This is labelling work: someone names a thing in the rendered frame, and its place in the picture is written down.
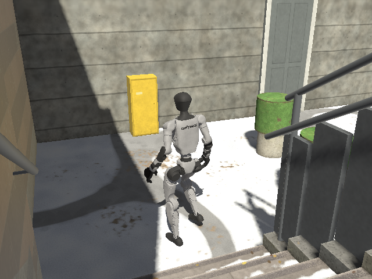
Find stairs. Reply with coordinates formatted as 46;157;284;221
132;245;372;279

